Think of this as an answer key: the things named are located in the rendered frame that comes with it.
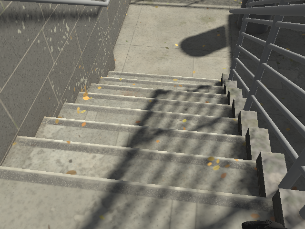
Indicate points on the robot right hand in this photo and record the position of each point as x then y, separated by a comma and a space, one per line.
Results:
262, 224

